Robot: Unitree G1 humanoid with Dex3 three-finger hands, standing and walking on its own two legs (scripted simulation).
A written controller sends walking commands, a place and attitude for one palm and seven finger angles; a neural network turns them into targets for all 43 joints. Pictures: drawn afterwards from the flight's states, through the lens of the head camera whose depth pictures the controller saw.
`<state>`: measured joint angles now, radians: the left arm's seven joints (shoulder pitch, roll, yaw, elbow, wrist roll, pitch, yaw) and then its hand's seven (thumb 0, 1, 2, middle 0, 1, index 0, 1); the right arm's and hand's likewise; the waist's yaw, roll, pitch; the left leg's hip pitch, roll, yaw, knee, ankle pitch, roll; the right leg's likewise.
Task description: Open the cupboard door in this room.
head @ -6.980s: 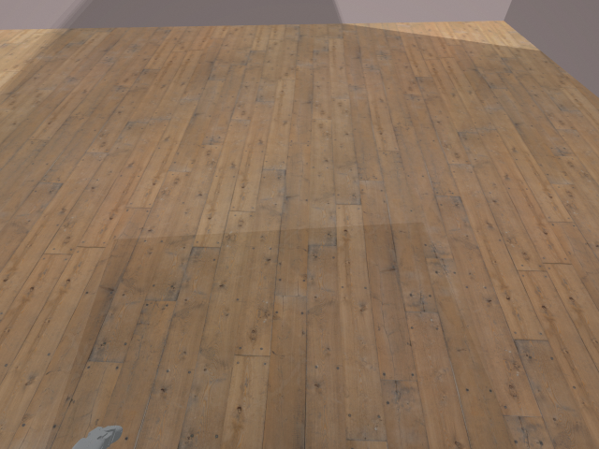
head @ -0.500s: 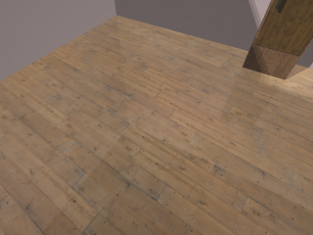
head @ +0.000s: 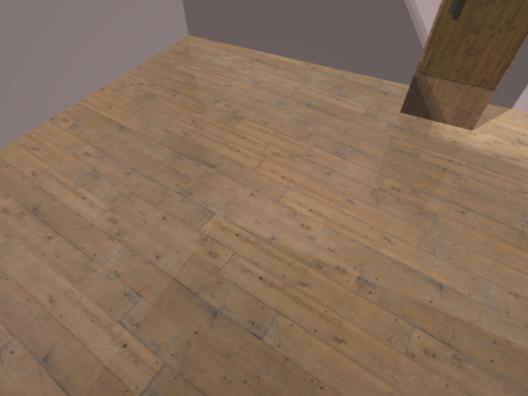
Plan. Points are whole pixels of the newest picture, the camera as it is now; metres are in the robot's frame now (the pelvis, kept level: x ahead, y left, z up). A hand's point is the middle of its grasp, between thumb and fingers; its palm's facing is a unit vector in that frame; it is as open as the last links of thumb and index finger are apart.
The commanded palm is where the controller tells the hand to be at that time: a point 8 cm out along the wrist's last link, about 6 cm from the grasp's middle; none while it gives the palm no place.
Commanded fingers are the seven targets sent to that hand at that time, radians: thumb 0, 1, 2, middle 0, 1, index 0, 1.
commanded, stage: stand and wait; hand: left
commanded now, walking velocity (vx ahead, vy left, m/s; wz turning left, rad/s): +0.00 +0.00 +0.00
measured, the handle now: out of the picture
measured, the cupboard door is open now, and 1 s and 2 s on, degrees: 0 0 0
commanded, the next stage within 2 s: turn or walk to find it in 0.04 s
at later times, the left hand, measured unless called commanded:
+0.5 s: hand out of the picture +0.01 +0.19 -0.18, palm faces +0.01 -0.98 -0.19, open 7.3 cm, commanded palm none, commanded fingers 0.00 0.90 0.90 -0.20 -0.30 -0.20 -0.30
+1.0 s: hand out of the picture +0.01 +0.20 -0.18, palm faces +0.10 -0.97 -0.21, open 7.4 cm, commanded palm none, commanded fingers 0.00 0.90 0.90 -0.20 -0.30 -0.20 -0.30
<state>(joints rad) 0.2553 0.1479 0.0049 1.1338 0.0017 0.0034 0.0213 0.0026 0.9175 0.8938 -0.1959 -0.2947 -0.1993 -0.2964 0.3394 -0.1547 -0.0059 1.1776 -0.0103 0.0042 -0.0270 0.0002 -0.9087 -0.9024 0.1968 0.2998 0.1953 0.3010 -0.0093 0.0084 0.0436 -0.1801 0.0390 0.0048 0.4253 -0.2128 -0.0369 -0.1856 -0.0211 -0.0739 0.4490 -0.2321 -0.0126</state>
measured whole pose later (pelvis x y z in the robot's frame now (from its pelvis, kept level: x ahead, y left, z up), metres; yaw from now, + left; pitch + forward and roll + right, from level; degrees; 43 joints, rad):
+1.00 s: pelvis +0.00 +0.01 +0.00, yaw +3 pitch -1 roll +0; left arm 0.24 0.17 0.01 1.09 0.01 0.00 0.02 0.00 0.91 0.89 -0.19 -0.29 -0.20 -0.30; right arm 0.20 -0.18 -0.02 1.07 -0.01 0.00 -0.02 0.00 -0.91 -0.90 0.20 0.30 0.20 0.30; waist 0.02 0.00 0.04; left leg -0.25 0.00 -0.04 0.50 -0.24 -0.01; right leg -0.22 -0.06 -0.12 0.50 -0.27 0.01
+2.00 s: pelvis +0.00 +0.01 +0.00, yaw +1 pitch -2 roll +0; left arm 0.22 0.20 0.02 1.12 0.01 -0.01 0.01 0.00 0.91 0.89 -0.20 -0.29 -0.20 -0.30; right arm 0.25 -0.20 -0.01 1.14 -0.01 -0.01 -0.02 0.00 -0.90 -0.90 0.20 0.30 0.20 0.30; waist 0.00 0.01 0.05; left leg -0.18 0.03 0.00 0.43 -0.21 -0.02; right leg -0.17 -0.03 -0.08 0.43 -0.22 0.00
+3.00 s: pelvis +0.00 +0.02 +0.00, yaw -1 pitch +0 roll +0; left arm 0.21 0.25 0.01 1.10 0.02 0.00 0.02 0.00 0.91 0.89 -0.19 -0.29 -0.20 -0.30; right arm 0.20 -0.21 -0.01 1.10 -0.01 0.00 -0.01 0.00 -0.90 -0.90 0.20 0.30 0.20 0.30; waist 0.01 0.00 0.03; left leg -0.20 -0.02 -0.02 0.45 -0.25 0.00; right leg -0.22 -0.05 -0.05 0.46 -0.23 0.02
